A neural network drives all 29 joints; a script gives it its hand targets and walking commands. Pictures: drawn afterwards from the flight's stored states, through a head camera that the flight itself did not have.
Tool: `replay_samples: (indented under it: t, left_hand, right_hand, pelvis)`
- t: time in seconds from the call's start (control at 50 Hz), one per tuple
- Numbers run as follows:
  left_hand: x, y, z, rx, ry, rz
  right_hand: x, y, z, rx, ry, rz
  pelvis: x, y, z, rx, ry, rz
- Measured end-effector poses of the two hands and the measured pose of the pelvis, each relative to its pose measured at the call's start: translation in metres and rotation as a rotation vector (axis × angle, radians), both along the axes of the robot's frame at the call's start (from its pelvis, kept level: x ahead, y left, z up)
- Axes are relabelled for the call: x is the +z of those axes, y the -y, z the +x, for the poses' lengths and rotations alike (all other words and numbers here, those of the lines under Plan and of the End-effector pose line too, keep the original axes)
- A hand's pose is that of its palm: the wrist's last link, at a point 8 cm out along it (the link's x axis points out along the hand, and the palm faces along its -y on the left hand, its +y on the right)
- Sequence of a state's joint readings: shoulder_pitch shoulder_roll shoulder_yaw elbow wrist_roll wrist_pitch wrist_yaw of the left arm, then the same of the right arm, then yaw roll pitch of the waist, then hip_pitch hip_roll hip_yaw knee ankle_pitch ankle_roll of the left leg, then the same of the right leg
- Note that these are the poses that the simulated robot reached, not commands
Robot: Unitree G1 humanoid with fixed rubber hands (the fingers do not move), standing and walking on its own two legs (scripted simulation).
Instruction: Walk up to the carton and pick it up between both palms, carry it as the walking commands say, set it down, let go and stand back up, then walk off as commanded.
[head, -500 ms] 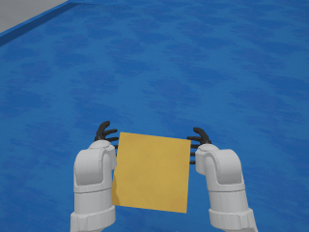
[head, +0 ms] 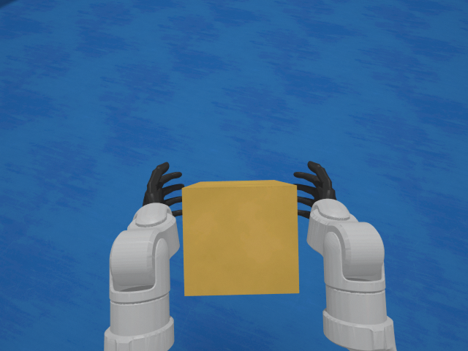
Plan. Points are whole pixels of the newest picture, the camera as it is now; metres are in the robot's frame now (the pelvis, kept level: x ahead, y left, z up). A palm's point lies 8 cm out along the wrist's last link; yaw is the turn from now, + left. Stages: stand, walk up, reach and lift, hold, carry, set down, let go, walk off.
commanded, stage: carry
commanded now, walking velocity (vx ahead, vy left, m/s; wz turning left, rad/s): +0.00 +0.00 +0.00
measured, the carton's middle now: (239, 225) +0.34 +0.00 -0.01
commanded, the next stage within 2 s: none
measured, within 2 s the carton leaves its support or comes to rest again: neither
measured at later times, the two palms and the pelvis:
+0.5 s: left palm (138, 246) +0.27 +0.15 +0.08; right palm (307, 246) +0.26 -0.10 +0.07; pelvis -0.04 +0.03 +0.00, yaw +0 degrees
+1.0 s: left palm (112, 262) +0.25 +0.19 +0.05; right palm (280, 260) +0.25 -0.06 +0.04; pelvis -0.04 +0.07 +0.00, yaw +0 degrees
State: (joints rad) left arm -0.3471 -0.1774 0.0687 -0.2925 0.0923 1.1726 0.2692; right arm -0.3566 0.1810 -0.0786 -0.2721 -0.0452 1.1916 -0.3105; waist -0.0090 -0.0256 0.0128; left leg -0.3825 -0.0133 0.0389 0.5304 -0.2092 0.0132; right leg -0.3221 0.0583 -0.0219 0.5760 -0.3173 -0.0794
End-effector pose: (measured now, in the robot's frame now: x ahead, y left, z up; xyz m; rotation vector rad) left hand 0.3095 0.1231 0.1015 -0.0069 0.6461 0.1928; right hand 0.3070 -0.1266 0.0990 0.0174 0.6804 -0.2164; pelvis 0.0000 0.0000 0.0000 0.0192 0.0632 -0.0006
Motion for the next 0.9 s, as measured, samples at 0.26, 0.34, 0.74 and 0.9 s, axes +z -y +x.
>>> replay_samples:
  t: [0.26,0.34,0.74,0.9]
  left_hand:
    - [0.005,-0.009,-0.037,-0.028,-0.065,0.073]
    - [-0.006,-0.014,-0.041,-0.029,-0.09,0.059]
    - [-0.047,-0.051,-0.046,-0.054,-0.057,0.041]
    - [-0.05,-0.064,-0.052,-0.06,-0.042,0.047]
  right_hand:
    - [-0.005,-0.01,-0.036,0.037,-0.068,-0.02]
    - [-0.015,-0.014,-0.044,0.036,-0.095,-0.02]
    - [-0.056,-0.046,-0.045,0.054,-0.068,0.0]
    - [-0.062,-0.059,-0.05,0.068,-0.053,0.003]
  pelvis:
    - [0.0,-0.009,-0.016,0.003,0.051,-0.019]
    - [0.0,-0.014,-0.023,0.007,0.062,-0.021]
    - [-0.002,-0.048,-0.035,0.0,0.042,-0.03]
    - [-0.004,-0.06,-0.037,0.0,0.046,-0.033]
